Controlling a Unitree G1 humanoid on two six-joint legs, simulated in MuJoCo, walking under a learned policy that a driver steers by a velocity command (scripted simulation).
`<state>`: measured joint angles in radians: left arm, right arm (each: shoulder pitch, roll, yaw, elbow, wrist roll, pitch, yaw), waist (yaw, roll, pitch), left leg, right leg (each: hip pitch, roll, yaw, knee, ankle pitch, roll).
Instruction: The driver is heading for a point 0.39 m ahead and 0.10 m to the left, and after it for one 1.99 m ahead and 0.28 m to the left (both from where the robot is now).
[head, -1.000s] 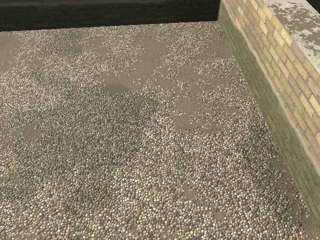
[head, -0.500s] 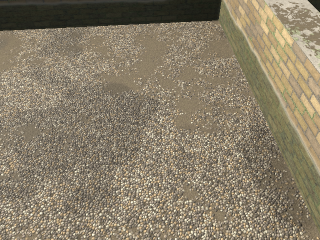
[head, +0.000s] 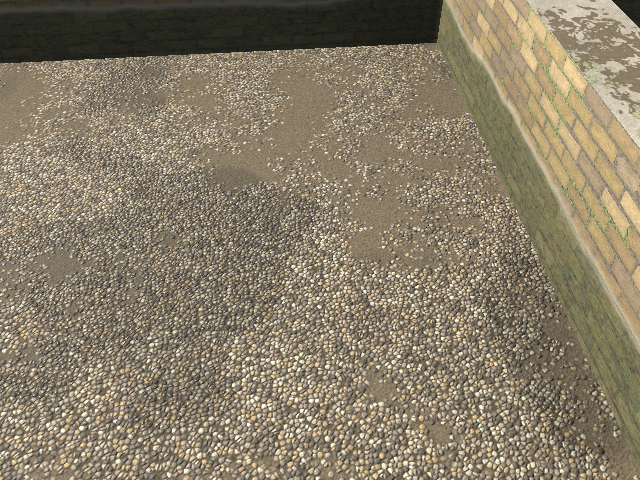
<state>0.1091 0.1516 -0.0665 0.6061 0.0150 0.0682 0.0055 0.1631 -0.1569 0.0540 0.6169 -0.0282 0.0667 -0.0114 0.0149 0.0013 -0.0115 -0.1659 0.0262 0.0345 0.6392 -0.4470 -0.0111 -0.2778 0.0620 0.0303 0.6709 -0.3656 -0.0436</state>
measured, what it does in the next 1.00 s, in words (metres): stands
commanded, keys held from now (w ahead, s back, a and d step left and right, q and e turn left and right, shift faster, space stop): w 1.00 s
